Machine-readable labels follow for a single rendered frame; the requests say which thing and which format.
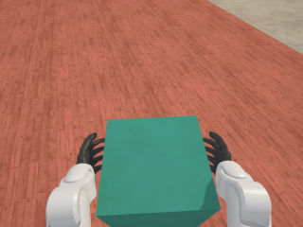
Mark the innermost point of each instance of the right robot hand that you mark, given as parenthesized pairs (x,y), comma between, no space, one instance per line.
(219,151)

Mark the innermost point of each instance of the carton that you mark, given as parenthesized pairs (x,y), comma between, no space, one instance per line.
(155,173)

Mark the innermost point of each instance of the left robot hand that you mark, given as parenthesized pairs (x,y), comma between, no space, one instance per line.
(87,152)

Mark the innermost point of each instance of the robot left forearm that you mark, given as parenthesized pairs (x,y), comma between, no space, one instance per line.
(68,205)

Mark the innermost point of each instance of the robot right forearm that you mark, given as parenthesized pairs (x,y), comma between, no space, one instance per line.
(247,202)

